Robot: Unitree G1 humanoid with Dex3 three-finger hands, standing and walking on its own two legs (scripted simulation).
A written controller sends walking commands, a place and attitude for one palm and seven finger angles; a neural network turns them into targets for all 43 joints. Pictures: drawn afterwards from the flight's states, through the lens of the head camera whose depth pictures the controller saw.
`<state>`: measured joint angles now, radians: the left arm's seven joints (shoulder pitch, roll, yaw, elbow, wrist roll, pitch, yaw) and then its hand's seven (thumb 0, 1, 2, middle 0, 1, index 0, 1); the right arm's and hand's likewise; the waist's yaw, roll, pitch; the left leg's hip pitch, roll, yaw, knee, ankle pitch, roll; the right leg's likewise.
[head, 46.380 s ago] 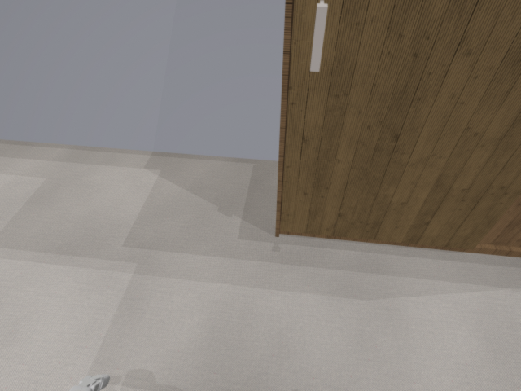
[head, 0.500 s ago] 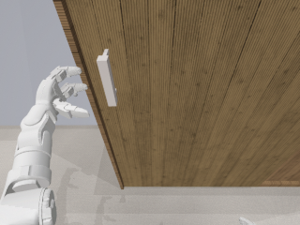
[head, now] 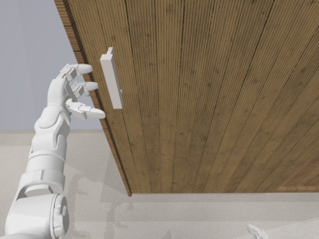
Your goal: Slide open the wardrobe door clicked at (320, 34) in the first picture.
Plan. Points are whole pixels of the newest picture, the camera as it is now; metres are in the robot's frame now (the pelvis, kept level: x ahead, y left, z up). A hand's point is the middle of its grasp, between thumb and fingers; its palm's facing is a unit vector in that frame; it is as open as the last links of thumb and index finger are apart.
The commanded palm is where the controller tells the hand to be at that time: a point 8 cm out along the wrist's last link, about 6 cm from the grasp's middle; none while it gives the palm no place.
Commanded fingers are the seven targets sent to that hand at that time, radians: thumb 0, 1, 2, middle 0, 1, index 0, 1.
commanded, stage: move the hooked fingers beside the handle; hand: left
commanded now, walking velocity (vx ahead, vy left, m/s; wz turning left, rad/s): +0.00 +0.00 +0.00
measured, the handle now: (114, 79) +0.48 +0.13 +0.17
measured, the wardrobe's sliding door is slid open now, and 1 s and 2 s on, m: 0.01 0.01 0.01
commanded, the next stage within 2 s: none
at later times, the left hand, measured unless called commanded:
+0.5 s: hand (85, 88) +0.42 +0.19 +0.18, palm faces +0.02 -1.00 +0.01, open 14.0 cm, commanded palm +0.39 +0.25 +0.17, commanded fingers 0.00 -0.50 0.30 -0.30 -1.20 -0.30 -1.20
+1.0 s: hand (86, 97) +0.42 +0.20 +0.15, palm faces +0.05 -1.00 +0.01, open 14.0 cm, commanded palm +0.40 +0.25 +0.17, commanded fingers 0.00 -0.50 0.30 -0.30 -1.20 -0.30 -1.20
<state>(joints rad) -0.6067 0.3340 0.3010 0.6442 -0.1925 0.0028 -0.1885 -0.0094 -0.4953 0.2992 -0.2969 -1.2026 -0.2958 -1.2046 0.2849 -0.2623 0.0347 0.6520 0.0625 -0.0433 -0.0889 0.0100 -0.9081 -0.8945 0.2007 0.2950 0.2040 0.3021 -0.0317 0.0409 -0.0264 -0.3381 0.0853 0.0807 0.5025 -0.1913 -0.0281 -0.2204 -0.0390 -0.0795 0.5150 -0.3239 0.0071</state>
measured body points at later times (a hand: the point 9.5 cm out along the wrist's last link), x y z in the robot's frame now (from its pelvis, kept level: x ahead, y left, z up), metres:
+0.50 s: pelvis +0.01 +0.00 +0.00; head +0.01 -0.02 +0.45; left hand +0.41 +0.25 +0.18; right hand +0.13 -0.26 -0.11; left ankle +0.04 +0.14 -0.73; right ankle -0.04 -0.12 -0.73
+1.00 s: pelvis +0.01 +0.00 +0.00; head +0.03 -0.01 +0.45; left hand +0.41 +0.25 +0.15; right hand +0.14 -0.26 -0.11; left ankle +0.04 +0.14 -0.73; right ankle -0.04 -0.12 -0.73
